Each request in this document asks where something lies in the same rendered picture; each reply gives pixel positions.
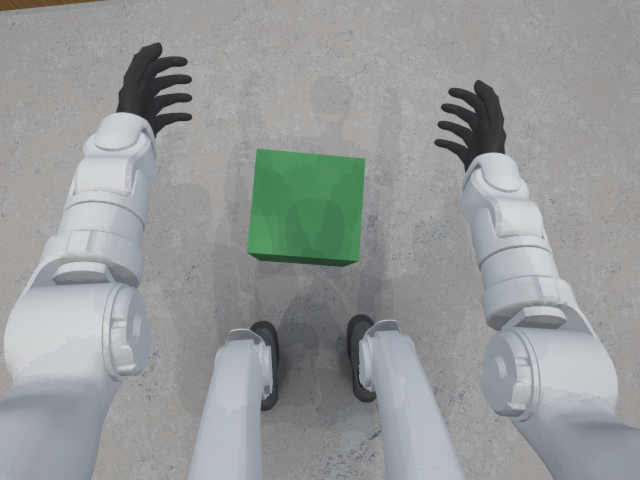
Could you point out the robot left forearm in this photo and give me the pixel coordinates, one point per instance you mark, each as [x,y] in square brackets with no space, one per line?
[104,217]

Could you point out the carton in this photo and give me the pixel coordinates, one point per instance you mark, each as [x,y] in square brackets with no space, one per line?
[306,208]

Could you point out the left robot upper arm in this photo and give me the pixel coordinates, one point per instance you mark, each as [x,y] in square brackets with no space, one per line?
[69,349]

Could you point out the robot left hand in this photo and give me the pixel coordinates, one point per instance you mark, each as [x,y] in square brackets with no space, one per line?
[140,87]

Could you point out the robot right hand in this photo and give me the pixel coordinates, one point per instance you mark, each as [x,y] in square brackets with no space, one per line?
[487,135]

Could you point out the left robot thigh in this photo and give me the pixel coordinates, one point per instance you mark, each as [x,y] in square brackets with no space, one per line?
[228,445]

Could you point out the robot left foot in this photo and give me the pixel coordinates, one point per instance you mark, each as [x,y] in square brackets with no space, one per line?
[268,333]

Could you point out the right robot upper arm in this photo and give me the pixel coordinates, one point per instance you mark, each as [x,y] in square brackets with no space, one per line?
[558,388]

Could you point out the robot right forearm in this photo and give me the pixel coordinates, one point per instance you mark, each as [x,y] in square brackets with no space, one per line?
[520,278]

